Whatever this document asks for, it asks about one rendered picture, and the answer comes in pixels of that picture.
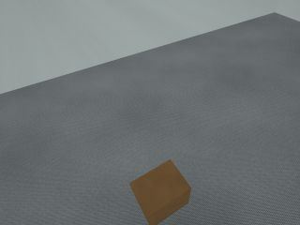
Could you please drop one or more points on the carton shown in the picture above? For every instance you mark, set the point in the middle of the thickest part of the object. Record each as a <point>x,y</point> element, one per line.
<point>161,192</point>

